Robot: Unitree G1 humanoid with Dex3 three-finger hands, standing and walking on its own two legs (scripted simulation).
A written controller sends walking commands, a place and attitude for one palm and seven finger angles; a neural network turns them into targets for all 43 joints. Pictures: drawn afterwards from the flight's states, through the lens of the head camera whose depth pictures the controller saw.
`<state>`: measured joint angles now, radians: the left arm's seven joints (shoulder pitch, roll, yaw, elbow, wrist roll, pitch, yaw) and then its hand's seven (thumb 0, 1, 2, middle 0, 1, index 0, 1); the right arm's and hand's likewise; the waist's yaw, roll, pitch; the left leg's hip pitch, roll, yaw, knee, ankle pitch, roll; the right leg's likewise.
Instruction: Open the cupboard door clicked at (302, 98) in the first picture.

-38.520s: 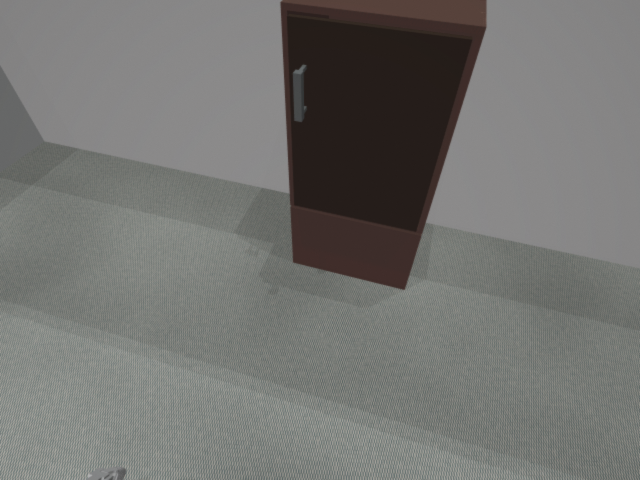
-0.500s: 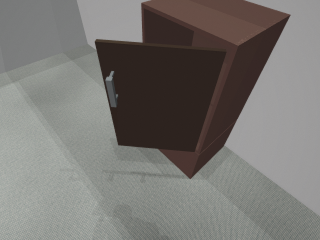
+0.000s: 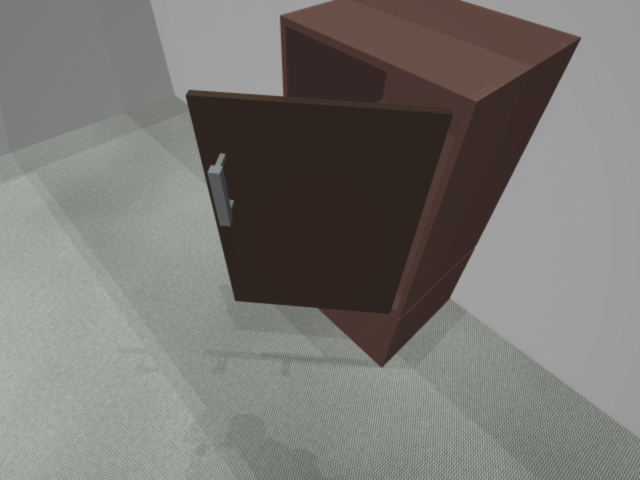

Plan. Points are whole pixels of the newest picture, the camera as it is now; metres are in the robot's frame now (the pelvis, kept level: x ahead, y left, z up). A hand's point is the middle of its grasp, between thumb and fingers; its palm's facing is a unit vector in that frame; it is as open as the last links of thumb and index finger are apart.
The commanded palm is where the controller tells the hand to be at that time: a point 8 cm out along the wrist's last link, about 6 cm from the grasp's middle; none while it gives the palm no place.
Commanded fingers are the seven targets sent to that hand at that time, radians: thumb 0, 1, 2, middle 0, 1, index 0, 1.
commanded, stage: shuffle to correct the standing spot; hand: left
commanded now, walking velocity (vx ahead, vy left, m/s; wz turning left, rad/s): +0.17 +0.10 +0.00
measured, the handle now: (223, 190) +0.59 +0.22 +0.00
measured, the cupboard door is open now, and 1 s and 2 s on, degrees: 42 42 42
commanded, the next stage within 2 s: come to a stop and stand still in 0.02 s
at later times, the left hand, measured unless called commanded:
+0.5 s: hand out of the picture +0.07 +0.20 -0.18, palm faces +0.04 -0.97 -0.22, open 7.3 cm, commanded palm none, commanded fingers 0.00 0.90 0.90 -0.20 -0.30 -0.20 -0.30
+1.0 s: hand out of the picture +0.01 +0.19 -0.17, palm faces +0.05 -0.98 -0.21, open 7.3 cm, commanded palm none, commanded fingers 0.00 0.90 0.90 -0.20 -0.30 -0.20 -0.30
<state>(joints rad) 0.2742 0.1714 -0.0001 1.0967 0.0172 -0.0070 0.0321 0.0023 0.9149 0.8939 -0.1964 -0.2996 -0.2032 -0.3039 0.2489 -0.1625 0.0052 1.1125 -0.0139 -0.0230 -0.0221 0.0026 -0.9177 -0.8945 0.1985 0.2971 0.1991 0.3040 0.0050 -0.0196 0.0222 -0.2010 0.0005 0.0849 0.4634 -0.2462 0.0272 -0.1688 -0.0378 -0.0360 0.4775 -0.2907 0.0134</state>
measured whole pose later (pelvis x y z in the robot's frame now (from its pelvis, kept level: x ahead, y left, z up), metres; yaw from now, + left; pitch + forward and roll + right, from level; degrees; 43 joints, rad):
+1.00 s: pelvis -0.01 +0.01 +0.00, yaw +1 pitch -2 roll +0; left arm 0.31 0.17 0.00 1.01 0.02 0.01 0.03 0.00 0.92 0.89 -0.20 -0.30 -0.20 -0.30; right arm 0.30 -0.17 0.00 1.01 -0.02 0.01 -0.01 0.00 -0.92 -0.89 0.20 0.30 0.20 0.30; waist -0.01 -0.01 0.00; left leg -0.20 -0.02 0.08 0.49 -0.25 0.05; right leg -0.25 -0.04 -0.06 0.48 -0.19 0.00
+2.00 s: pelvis +0.00 +0.02 +0.00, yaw +1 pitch -2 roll +0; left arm 0.35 0.12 0.00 1.10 0.02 -0.01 0.04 0.00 0.91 0.89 -0.20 -0.30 -0.20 -0.30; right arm 0.32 -0.11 0.00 1.12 -0.01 -0.02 -0.02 0.00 -0.91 -0.89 0.20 0.30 0.20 0.30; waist 0.00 -0.03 0.02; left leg -0.16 -0.03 0.08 0.43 -0.23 0.06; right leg -0.22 -0.05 -0.06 0.44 -0.17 0.02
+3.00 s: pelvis +0.02 +0.01 +0.00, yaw +1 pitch -3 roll +0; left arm 0.31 0.18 0.00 1.03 0.02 0.00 0.04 0.00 0.91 0.89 -0.20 -0.30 -0.20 -0.30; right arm 0.26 -0.20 -0.02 1.05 -0.02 -0.01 -0.03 0.00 -0.91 -0.89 0.20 0.30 0.20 0.30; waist -0.01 0.01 0.00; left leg -0.16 -0.01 0.08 0.52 -0.31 0.05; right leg -0.21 -0.03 -0.06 0.52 -0.25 0.01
